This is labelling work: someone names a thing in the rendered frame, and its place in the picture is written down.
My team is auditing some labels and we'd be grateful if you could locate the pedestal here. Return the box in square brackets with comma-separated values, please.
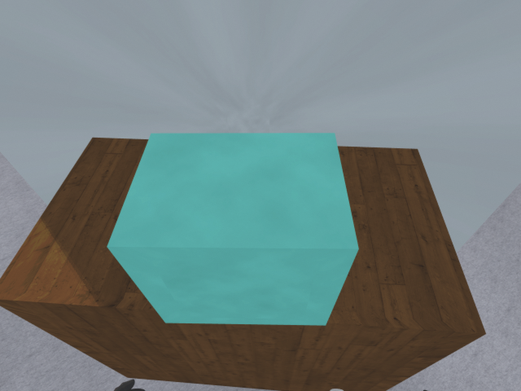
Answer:
[0, 138, 486, 391]

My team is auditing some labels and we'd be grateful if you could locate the carton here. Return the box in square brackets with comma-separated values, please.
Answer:
[107, 133, 359, 326]

